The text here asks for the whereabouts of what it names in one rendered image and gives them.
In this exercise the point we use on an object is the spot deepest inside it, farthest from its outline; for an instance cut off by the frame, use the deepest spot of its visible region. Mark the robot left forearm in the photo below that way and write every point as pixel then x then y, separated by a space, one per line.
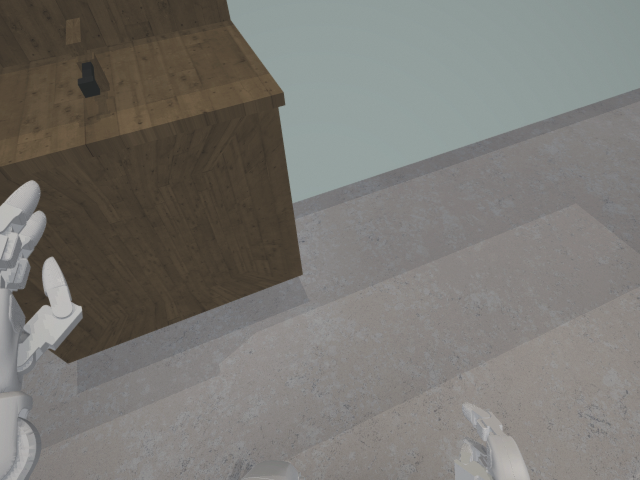
pixel 20 441

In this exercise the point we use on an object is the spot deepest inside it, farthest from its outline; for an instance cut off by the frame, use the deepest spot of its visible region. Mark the counter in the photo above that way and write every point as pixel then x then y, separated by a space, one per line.
pixel 165 196

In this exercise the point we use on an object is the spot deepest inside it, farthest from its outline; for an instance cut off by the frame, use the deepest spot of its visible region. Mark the robot right hand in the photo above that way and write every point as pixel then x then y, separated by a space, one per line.
pixel 501 460

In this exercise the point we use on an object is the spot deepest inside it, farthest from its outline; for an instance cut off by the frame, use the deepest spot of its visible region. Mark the robot left hand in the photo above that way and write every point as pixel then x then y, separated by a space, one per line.
pixel 20 231

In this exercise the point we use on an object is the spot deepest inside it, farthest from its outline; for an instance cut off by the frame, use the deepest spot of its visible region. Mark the tap lever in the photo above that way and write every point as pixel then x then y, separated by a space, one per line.
pixel 87 83

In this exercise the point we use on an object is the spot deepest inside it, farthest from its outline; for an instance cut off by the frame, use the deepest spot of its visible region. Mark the left robot thigh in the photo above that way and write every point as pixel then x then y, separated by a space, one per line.
pixel 273 470

